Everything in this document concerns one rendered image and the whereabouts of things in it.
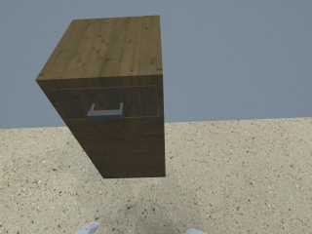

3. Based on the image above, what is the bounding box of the drawer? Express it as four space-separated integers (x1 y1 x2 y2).
50 85 158 120

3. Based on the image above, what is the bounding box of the handle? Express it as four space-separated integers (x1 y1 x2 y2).
87 102 124 121

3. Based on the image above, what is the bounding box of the robot left hand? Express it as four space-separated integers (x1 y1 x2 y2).
75 222 99 234

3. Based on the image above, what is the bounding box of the cabinet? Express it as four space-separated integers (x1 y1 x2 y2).
35 15 166 179

